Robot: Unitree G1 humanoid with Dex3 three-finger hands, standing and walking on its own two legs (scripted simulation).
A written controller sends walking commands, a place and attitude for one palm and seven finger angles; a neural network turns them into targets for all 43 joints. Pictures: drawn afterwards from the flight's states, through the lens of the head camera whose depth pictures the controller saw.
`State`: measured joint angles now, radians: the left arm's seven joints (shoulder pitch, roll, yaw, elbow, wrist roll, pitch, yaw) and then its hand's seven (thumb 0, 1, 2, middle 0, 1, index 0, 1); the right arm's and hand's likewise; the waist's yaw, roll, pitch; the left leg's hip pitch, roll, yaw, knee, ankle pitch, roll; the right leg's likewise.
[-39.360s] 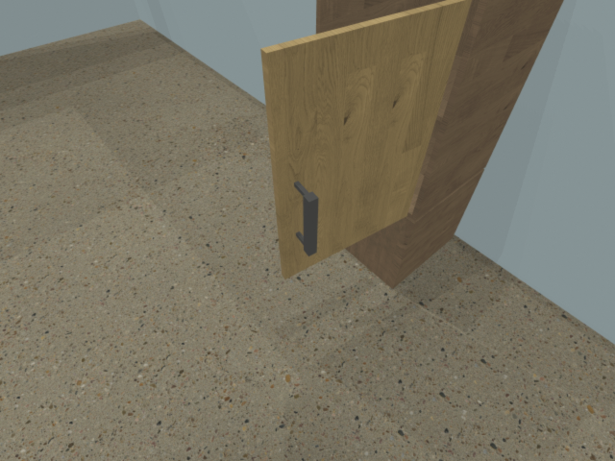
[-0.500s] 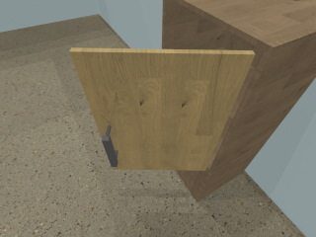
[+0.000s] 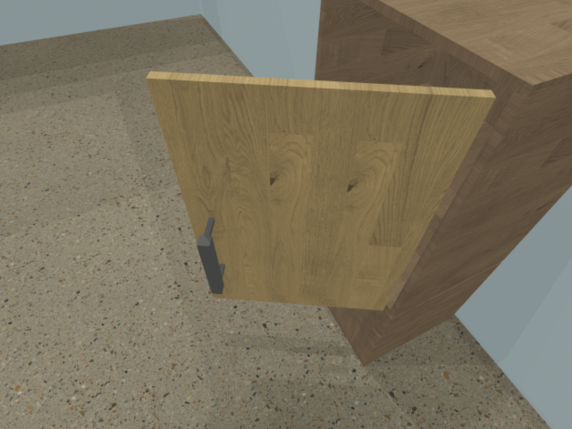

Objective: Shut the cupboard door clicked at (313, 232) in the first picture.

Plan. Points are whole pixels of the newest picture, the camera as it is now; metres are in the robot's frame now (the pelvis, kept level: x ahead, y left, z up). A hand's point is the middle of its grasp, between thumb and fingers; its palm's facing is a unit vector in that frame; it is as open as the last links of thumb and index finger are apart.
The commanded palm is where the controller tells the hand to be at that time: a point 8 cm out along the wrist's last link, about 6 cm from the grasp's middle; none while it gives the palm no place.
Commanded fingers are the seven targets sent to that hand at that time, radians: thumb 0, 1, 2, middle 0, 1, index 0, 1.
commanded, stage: look again from close up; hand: left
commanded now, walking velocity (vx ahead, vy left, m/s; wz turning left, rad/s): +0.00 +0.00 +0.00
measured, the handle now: (214, 257) +0.43 +0.17 -0.10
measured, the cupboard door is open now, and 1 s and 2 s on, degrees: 59 59 59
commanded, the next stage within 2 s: raise the hand and make a fist in 0.38 s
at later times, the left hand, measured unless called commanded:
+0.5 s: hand out of the picture +0.00 +0.24 -0.17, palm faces -0.01 -0.96 -0.27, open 7.3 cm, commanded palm +0.06 +0.29 -0.07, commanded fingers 0.00 0.90 0.90 -0.22 -0.32 -0.22 -0.32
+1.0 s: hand out of the picture +0.08 +0.23 -0.08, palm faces +0.05 -1.00 -0.03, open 5.7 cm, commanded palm +0.08 +0.28 -0.07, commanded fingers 0.00 0.90 0.90 -0.68 -0.82 -0.68 -0.82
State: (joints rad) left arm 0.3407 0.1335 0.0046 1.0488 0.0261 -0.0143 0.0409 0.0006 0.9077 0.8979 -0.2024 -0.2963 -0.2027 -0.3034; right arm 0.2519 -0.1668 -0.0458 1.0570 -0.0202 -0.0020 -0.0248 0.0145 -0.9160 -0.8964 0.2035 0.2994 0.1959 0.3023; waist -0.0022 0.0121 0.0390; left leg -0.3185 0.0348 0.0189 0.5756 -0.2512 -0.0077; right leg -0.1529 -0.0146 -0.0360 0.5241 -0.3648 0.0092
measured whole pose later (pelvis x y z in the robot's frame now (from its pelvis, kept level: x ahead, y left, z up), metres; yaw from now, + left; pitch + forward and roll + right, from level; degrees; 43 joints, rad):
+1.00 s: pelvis -0.10 +0.02 -0.13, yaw +1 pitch +11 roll -5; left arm 0.48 0.27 0.18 -0.04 -0.29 -0.42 -0.29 0.01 0.90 0.90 -0.50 -0.63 -0.50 -0.63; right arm 0.18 -0.23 0.02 0.51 0.04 -0.29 -0.07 0.01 -0.90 -0.90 0.21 0.30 0.20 0.30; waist 0.05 0.01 -0.14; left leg -1.12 -0.01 -0.08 1.34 -0.44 0.02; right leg -0.94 0.02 -0.04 1.33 -0.60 0.02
